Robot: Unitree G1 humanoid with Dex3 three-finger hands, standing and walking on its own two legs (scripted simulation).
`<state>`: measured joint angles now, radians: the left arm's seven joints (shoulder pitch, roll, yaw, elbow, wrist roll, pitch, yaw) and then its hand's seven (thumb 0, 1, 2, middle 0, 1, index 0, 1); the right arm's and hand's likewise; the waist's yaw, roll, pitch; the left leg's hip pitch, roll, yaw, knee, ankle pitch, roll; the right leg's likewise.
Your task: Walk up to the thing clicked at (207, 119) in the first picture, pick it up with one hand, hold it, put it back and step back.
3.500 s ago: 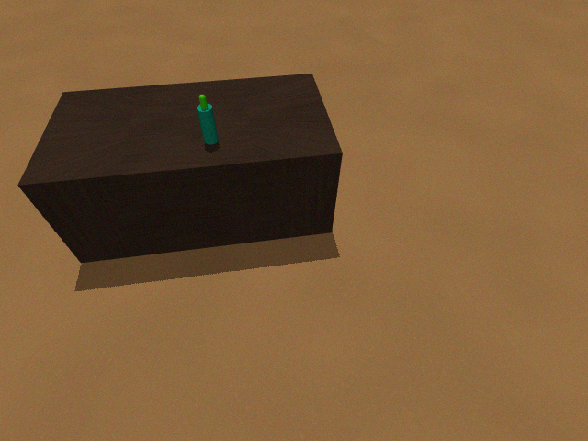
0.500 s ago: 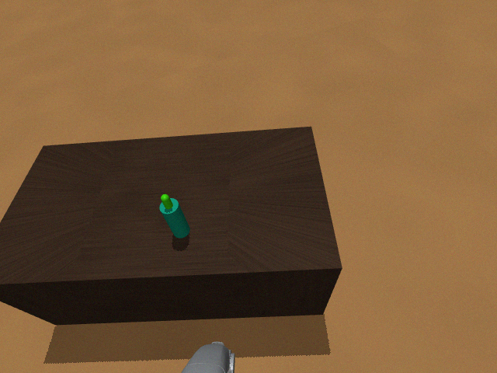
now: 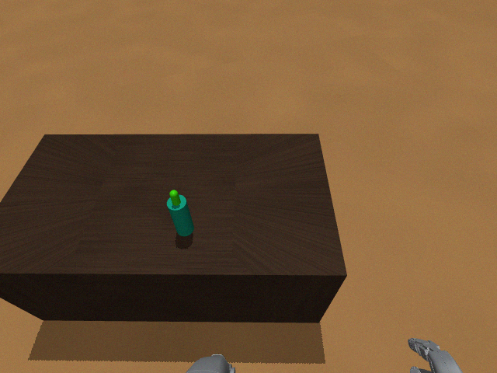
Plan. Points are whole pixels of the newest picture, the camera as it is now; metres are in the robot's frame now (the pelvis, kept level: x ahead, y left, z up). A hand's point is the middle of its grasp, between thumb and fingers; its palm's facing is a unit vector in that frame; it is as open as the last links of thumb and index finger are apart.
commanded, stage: walk up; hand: left
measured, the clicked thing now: (179, 211) +0.54 +0.22 -0.22
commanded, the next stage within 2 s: stand in 1.68 s
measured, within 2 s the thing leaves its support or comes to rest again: neither
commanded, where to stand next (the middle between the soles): +0.08 +0.02 m, yaw +0 degrees
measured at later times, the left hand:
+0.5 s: hand out of the picture +0.08 +0.27 -0.14, palm faces -0.04 -0.93 -0.35, open 7.3 cm
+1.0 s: hand out of the picture +0.13 +0.26 -0.13, palm faces -0.04 -0.92 -0.38, open 7.3 cm
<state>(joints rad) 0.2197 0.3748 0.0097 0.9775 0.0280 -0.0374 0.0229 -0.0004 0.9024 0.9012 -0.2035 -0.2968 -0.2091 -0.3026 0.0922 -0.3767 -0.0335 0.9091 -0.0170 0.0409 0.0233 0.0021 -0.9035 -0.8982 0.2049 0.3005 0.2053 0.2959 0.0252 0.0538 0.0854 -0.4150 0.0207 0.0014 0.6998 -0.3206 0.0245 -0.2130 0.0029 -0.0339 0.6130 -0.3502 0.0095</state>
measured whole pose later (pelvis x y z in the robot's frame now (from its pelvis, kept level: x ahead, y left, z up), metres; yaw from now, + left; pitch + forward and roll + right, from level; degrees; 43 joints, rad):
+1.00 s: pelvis +0.04 +0.00 +0.02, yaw -1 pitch -2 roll +0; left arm 0.10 0.36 0.00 1.13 0.01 -0.03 0.02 0.00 0.90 0.90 -0.20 -0.30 -0.21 -0.30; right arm 0.06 -0.35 -0.04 1.12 -0.02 0.02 0.03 0.00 -0.90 -0.90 0.20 0.30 0.20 0.30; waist 0.00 0.02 0.05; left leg -0.21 0.00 0.04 0.39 -0.14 0.02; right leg -0.04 -0.02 0.00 0.34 -0.26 0.03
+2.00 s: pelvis +0.05 +0.00 +0.02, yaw -1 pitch -2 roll +0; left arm 0.14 0.35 0.00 1.12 0.01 -0.01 0.00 0.00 0.90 0.90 -0.20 -0.30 -0.21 -0.30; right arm 0.07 -0.34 -0.02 1.14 -0.01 -0.01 0.01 0.00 -0.90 -0.90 0.21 0.30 0.21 0.30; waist -0.01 -0.01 0.05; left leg -0.18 0.00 0.04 0.34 -0.13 0.01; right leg -0.02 -0.03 0.01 0.30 -0.25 0.03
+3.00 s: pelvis +0.05 +0.00 +0.02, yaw -1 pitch -2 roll +0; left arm 0.14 0.36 0.00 1.10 0.01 0.00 0.00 0.00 0.90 0.90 -0.20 -0.30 -0.21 -0.30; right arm 0.09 -0.34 0.00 1.14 -0.01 -0.01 0.01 0.00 -0.90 -0.90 0.21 0.30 0.21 0.30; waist 0.00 -0.01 0.05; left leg -0.17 0.01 0.05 0.34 -0.13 0.01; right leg 0.00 -0.02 0.01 0.29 -0.25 0.02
